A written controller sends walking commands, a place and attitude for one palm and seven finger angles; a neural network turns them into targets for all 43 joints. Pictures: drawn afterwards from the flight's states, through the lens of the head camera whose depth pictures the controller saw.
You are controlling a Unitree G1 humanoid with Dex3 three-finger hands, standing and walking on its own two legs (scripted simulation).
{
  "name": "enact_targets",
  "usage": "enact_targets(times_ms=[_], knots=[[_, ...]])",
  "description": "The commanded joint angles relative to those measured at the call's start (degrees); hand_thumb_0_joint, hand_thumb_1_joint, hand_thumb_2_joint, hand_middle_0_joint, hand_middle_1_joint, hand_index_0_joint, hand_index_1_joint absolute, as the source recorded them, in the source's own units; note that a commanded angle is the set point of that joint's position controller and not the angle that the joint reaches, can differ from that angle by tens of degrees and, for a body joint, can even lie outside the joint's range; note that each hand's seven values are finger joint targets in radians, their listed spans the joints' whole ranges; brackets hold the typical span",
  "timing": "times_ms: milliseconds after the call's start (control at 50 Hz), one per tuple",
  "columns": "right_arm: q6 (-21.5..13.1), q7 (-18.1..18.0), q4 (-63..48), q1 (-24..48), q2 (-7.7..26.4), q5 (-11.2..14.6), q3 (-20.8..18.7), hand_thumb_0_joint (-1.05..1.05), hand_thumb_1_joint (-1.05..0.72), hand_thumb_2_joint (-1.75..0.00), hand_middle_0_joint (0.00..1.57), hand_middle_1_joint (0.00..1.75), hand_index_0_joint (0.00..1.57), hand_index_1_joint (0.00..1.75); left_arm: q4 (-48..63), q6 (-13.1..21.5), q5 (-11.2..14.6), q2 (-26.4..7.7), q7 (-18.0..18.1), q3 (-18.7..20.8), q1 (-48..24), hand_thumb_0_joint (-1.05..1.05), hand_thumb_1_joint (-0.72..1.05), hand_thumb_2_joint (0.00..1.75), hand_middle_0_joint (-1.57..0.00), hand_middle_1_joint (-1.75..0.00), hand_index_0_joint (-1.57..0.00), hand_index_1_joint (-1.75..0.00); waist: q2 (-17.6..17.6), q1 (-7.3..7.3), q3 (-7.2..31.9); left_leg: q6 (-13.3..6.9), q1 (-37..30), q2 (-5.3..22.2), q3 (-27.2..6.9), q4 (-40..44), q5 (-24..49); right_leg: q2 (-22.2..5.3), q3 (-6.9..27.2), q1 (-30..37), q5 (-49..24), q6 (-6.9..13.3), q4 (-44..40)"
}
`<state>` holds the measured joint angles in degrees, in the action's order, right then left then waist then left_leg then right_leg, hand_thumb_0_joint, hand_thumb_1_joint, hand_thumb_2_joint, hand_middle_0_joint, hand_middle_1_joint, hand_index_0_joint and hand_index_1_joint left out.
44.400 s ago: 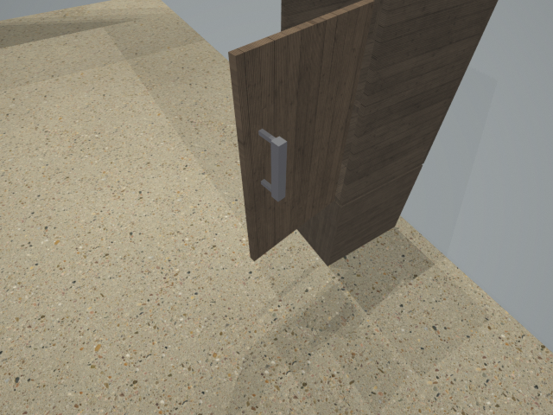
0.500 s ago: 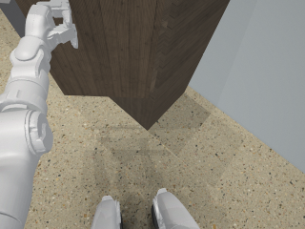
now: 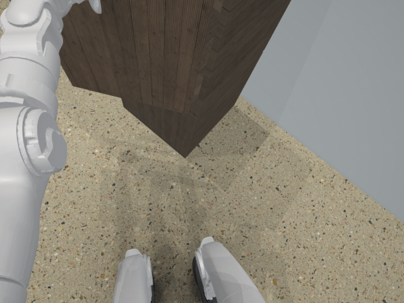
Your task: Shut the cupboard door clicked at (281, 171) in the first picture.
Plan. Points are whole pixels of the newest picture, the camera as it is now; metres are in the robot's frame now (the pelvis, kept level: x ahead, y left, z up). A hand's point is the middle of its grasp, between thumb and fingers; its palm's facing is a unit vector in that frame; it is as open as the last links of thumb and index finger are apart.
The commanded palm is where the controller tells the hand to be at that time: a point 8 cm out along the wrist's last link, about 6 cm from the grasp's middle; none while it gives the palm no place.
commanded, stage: pull the fist back off the door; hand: left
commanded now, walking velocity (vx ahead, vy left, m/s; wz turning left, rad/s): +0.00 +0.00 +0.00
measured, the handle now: out of the picture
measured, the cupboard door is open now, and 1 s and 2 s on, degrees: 28 27 27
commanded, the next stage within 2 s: draw the hand back to the body in 0.82 s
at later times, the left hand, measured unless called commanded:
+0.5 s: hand out of the picture +0.59 +0.06 +0.14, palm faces +0.21 -0.98 +0.00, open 3.1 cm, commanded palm +0.54 +0.10 +0.13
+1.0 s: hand (113, 31) +0.52 +0.05 +0.14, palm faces +0.18 -0.98 -0.02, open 3.1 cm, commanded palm +0.47 +0.11 +0.14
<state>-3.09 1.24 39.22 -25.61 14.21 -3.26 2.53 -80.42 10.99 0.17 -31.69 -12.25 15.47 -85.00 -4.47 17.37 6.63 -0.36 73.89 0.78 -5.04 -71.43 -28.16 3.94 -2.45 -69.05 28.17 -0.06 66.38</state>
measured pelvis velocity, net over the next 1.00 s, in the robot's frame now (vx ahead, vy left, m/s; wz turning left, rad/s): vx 0.02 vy -0.02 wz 0.03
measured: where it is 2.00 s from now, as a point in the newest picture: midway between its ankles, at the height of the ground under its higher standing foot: (178, 298)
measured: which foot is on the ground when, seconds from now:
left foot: down 0.00-1.00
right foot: down 0.00-1.00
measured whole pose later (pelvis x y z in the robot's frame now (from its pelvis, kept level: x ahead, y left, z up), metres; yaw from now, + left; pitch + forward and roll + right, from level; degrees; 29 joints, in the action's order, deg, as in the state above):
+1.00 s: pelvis +0.02 -0.02 +0.05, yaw +2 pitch +20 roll -1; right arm 2.4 4.1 37.6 -19.2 12.2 -4.3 -1.0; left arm -67.7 23.6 -2.2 -7.2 17.8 13.4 -54.8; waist -2.9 8.9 9.4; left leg 0.5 52.4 0.0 -2.2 -58.0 -25.5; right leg 2.6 0.5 -50.2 27.1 0.9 57.4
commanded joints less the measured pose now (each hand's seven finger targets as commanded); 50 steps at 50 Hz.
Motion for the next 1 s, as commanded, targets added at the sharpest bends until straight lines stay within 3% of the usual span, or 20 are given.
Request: enact_targets(times_ms=[0,40,80,140,200,300,340,380,420,460,520,640,680,720,800,820,860,900,920,980], knots=[[-0.12,2.09,-1.98,-16.19,10.64,-2.37,-4.01,0.00,-0.90,-0.90,0.20,0.30,0.20,0.30,11.89,1.67,1.42,0.06,18.39,7.31,-26.83,0.00,0.90,0.90,-1.30,-1.50,-1.30,-1.50,-10.27,2.33,35.92,-0.42,-36.70,1.99,-4.06,7.08,24.53,-0.22,-1.57,4.77,-15.11,0.89,-7.34],[0.51,3.63,-2.53,-16.41,10.17,-3.60,-4.28,0.00,-0.90,-0.90,0.20,0.30,0.20,0.30,14.19,2.73,-1.87,0.98,26.26,7.81,-25.78,0.00,0.90,0.90,-1.30,-1.50,-1.30,-1.50,-9.84,1.55,36.15,-0.41,-35.39,1.56,-2.41,6.90,25.20,-0.20,-1.54,7.00,-16.35,0.70,-7.94],[0.35,5.26,-2.11,-16.37,9.79,-5.12,-4.84,0.00,-0.90,-0.90,0.20,0.30,0.20,0.30,19.53,5.91,-7.53,1.81,33.22,6.65,-28.00,0.00,0.90,0.90,-1.30,-1.50,-1.30,-1.50,-12.38,1.26,38.36,0.11,-37.68,1.62,-2.36,5.93,28.56,0.16,-1.78,5.53,-17.68,0.74,-7.08],[1.05,6.86,-1.79,-17.07,9.76,-5.60,-6.40,0.00,-0.90,-0.90,0.20,0.30,0.20,0.30,25.37,10.56,-12.58,1.79,35.89,3.42,-26.10,0.00,0.90,0.90,-1.30,-1.50,-1.30,-1.50,-12.75,0.60,42.46,0.63,-41.42,1.56,-1.03,6.53,33.24,0.25,-1.21,10.45,-22.08,1.14,-7.88],[2.32,6.59,-1.81,-17.21,9.75,-4.51,-7.01,0.00,-0.90,-0.90,0.20,0.30,0.20,0.30,24.83,11.84,-10.75,2.15,32.71,2.82,-21.80,0.00,0.90,0.90,-1.30,-1.50,-1.30,-1.50,-9.75,0.04,42.56,0.07,-41.29,0.73,0.59,8.90,32.46,0.21,-0.31,18.46,-26.60,1.09,-10.17],[4.10,5.18,-2.80,-15.77,9.41,-2.68,-6.14,0.00,-0.90,-0.90,0.20,0.30,0.20,0.30,16.49,8.43,-6.21,2.88,29.73,5.22,-13.57,0.00,0.90,0.90,-1.30,-1.50,-1.30,-1.50,-2.03,-0.89,32.58,-1.24,-33.58,-0.33,2.74,13.63,22.36,0.02,0.54,25.00,-23.99,0.37,-14.79],[3.93,4.86,-3.22,-15.27,8.93,-2.74,-6.07,0.00,-0.90,-0.90,0.20,0.30,0.20,0.30,17.29,10.04,-4.79,2.93,30.26,6.77,-11.47,0.00,0.90,0.90,-1.30,-1.50,-1.30,-1.50,1.04,-1.78,30.08,-1.45,-31.40,-0.56,3.29,14.55,21.40,-0.15,1.04,27.50,-24.99,0.17,-15.55],[3.21,5.13,-3.48,-14.21,8.43,-2.85,-6.16,0.00,-0.90,-0.90,0.20,0.30,0.20,0.30,19.59,13.18,-4.10,7.17,30.49,4.41,-9.15,0.00,0.90,0.90,-1.30,-1.50,-1.30,-1.50,-0.05,-2.45,29.23,-1.23,-33.70,-0.65,3.55,14.82,23.18,-0.19,0.94,26.46,-26.37,0.46,-15.37],[2.88,5.41,-2.89,-13.75,8.41,-3.09,-6.48,0.00,-0.90,-0.90,0.20,0.30,0.20,0.30,18.37,15.71,-4.68,6.97,30.72,5.15,-4.48,0.00,0.90,0.90,-1.30,-1.50,-1.30,-1.50,1.67,-3.06,27.52,-1.23,-32.37,-0.70,3.92,14.34,23.42,-0.39,1.22,26.60,-27.43,0.38,-15.00],[3.01,5.74,-3.01,-13.01,8.18,-2.93,-6.88,0.00,-0.90,-0.90,0.20,0.30,0.20,0.30,17.99,16.95,-5.63,9.68,30.27,2.79,0.00,0.00,0.90,0.90,-1.30,-1.50,-1.30,-1.50,2.51,-3.65,26.14,-1.31,-31.14,-1.14,4.66,14.53,22.76,-0.61,1.69,27.88,-28.58,0.42,-15.13],[3.66,5.67,-3.24,-12.15,8.26,-2.45,-7.42,0.00,-0.90,-0.90,0.20,0.30,0.20,0.30,18.85,16.84,-6.11,12.58,29.33,-0.19,2.29,0.00,0.90,0.90,-1.30,-1.50,-1.30,-1.50,2.42,-3.85,26.17,-1.31,-32.88,-1.39,5.16,15.00,23.23,-0.92,1.78,28.38,-29.90,0.41,-15.46],[4.21,4.36,-4.58,-8.63,7.56,-1.48,-8.13,0.00,-0.90,-0.90,0.20,0.30,0.20,0.30,32.55,18.46,-0.85,16.74,28.44,-1.96,1.30,0.00,0.90,0.90,-1.30,-1.50,-1.30,-1.50,-0.68,-5.88,33.13,-0.78,-41.13,-1.61,5.41,15.45,27.47,-1.03,1.83,32.06,-33.66,0.46,-15.70],[3.82,3.89,-4.53,-7.75,7.24,-1.49,-8.10,0.00,-0.90,-0.90,0.20,0.30,0.20,0.30,38.79,20.49,-0.77,17.65,28.74,-3.72,-0.26,0.00,0.90,0.90,-1.30,-1.50,-1.30,-1.50,-2.01,-6.07,34.86,-0.72,-43.50,-1.55,5.05,15.28,29.01,-1.17,1.83,32.14,-34.55,0.54,-14.89],[3.51,3.78,-3.75,-6.58,6.85,-1.49,-8.18,0.00,-0.90,-0.90,0.20,0.30,0.20,0.30,38.29,21.31,-1.87,19.50,29.22,-5.60,2.64,0.00,0.90,0.90,-1.30,-1.50,-1.30,-1.50,-0.83,-5.95,32.83,-0.67,-44.17,-1.26,4.71,15.24,28.51,-1.19,1.41,30.18,-33.02,0.44,-14.96],[3.92,3.27,-2.35,-5.82,6.92,-1.61,-7.98,0.00,-0.90,-0.90,0.20,0.30,0.20,0.30,30.60,19.79,-4.59,18.27,30.68,-5.57,2.65,0.00,0.90,0.90,-1.30,-1.50,-1.30,-1.50,3.04,-4.61,26.76,-0.95,-39.75,-1.48,4.68,15.88,23.31,-1.56,1.62,28.02,-29.30,-0.08,-15.70],[4.28,3.14,-2.45,-5.50,7.05,-1.47,-7.86,0.00,-0.90,-0.90,0.20,0.30,0.20,0.30,27.63,18.63,-4.82,17.59,30.92,-4.79,4.50,0.00,0.90,0.90,-1.30,-1.50,-1.30,-1.50,4.28,-5.00,25.21,-0.93,-38.24,-1.53,4.70,16.57,21.62,-1.56,1.61,28.31,-27.88,-0.02,-16.12],[4.76,2.81,-3.12,-4.70,7.12,-1.26,-7.45,0.00,-0.90,-0.90,0.20,0.30,0.20,0.30,23.55,16.35,-4.06,16.95,31.16,-3.32,6.33,0.00,0.90,0.90,-1.30,-1.50,-1.30,-1.50,5.99,-5.51,23.47,-1.07,-35.32,-1.96,5.09,17.54,18.81,-1.70,1.96,29.88,-26.35,-0.06,-17.21],[4.85,2.61,-3.72,-4.03,6.94,-1.08,-6.97,0.00,-0.90,-0.90,0.20,0.30,0.20,0.30,21.93,15.34,-2.97,17.98,30.99,-3.17,6.14,0.00,0.90,0.90,-1.30,-1.50,-1.30,-1.50,4.67,-6.00,23.98,-0.87,-36.33,-2.07,5.04,18.14,18.75,-1.68,1.51,29.59,-25.06,0.23,-17.33],[4.78,2.52,-3.77,-3.75,7.08,-1.09,-6.88,0.00,-0.90,-0.90,0.20,0.30,0.20,0.30,21.57,15.30,-2.38,17.85,30.90,-2.82,4.88,0.00,0.90,0.90,-1.30,-1.50,-1.30,-1.50,5.72,-5.44,23.61,-0.98,-35.84,-1.93,4.92,17.89,18.23,-1.68,1.56,29.00,-24.38,0.17,-17.50],[4.70,2.15,-6.40,-2.85,7.15,-1.02,-6.56,0.00,-0.90,-0.90,0.20,0.30,0.20,0.30,27.26,17.24,-0.92,11.56,30.21,3.53,11.17,0.00,0.90,0.90,-1.30,-1.50,-1.30,-1.50,6.31,-10.05,28.46,-1.07,-36.51,-2.25,5.56,19.47,19.52,-1.61,2.33,36.00,-26.67,0.47,-17.43]])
